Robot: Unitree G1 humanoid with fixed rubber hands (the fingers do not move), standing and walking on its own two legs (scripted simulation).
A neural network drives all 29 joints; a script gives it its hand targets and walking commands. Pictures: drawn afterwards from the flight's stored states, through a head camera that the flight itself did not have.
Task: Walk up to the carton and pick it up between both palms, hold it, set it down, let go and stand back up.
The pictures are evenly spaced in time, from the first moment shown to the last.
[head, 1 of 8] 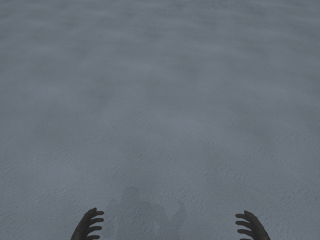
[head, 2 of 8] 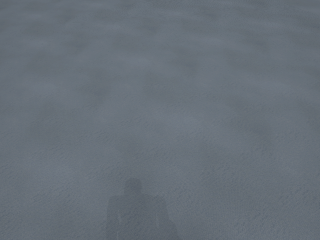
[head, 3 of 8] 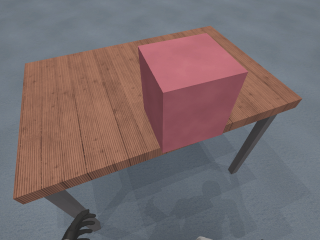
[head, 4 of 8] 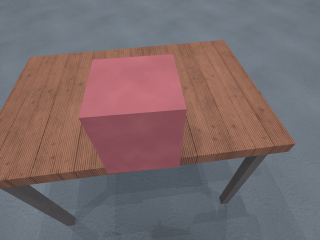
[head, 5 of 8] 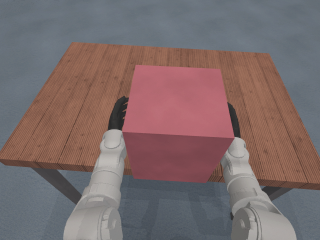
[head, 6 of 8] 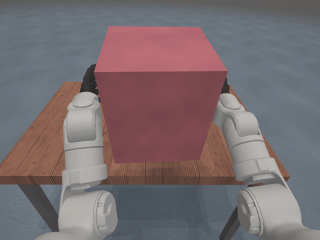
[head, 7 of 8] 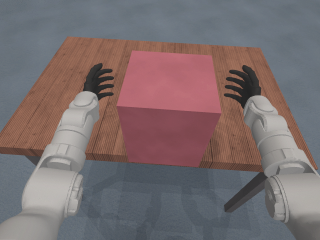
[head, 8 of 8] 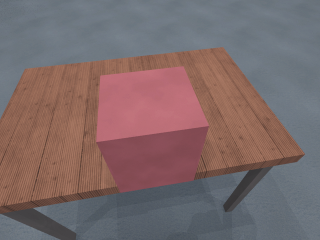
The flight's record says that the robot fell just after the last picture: no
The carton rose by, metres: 0.19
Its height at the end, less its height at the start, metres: +0.00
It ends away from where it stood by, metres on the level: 0.01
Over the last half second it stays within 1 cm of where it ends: yes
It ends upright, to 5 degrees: yes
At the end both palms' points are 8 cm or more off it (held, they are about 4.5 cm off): yes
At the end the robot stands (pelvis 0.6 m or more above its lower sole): yes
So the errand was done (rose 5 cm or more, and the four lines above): yes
